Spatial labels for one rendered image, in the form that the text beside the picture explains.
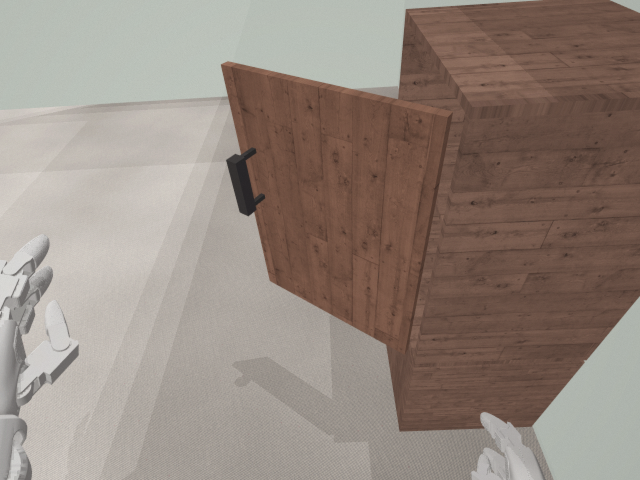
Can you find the right robot hand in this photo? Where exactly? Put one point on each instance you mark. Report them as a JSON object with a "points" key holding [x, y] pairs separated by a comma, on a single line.
{"points": [[520, 463]]}

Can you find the left robot hand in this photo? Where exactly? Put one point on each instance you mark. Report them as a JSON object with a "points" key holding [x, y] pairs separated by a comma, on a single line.
{"points": [[20, 290]]}

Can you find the cupboard door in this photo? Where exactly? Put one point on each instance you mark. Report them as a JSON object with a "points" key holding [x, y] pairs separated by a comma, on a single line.
{"points": [[350, 180]]}

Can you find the handle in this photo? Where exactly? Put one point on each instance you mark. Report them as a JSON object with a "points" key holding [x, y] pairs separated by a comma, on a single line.
{"points": [[241, 182]]}

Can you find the robot left forearm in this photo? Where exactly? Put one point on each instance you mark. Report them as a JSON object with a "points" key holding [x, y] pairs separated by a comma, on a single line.
{"points": [[14, 463]]}

